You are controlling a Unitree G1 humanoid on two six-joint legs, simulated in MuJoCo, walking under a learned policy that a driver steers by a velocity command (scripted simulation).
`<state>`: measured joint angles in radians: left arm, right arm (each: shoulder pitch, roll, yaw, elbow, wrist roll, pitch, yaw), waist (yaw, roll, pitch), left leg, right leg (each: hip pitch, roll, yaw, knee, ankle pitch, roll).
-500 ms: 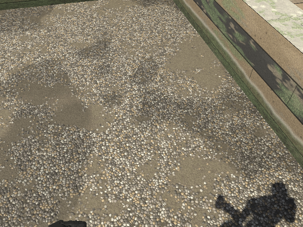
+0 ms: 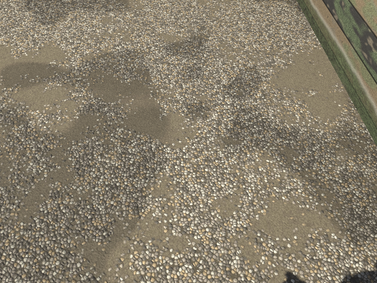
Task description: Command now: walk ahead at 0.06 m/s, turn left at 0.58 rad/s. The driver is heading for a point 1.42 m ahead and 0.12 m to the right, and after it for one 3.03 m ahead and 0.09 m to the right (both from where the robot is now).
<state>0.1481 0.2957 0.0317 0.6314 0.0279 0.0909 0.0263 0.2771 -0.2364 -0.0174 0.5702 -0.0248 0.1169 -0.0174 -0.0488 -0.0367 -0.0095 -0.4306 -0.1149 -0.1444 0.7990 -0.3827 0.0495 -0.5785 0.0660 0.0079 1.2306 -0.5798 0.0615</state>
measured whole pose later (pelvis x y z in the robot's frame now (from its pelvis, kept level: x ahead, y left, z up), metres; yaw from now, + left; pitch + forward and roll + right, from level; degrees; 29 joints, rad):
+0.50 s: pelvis +0.01 -0.06 +0.02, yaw +15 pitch +0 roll -1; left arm 0.28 0.16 -0.07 0.65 0.01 0.05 -0.01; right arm 0.09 -0.22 0.00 0.65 -0.04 0.12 0.01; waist 0.01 0.03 -0.03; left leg -0.30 -0.06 -0.16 0.56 -0.27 0.00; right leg -0.25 0.08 0.03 0.55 -0.29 -0.05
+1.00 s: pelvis +0.01 -0.03 +0.01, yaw +13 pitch -2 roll +0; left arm 0.06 0.16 -0.04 0.55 0.03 0.09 0.01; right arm 0.06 -0.16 0.05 0.62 -0.01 0.06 0.01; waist -0.03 0.00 0.03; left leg -0.30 -0.10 -0.10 0.67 -0.33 0.04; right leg -0.26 0.04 0.07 0.68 -0.37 -0.01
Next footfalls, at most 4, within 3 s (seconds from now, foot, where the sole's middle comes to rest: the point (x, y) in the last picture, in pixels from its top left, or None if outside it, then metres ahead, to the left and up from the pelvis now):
0.26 right None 0.07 -0.14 -0.75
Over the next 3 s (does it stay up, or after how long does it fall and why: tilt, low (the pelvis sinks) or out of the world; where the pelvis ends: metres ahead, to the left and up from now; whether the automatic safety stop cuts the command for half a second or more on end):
stays up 0.02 -0.04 0.02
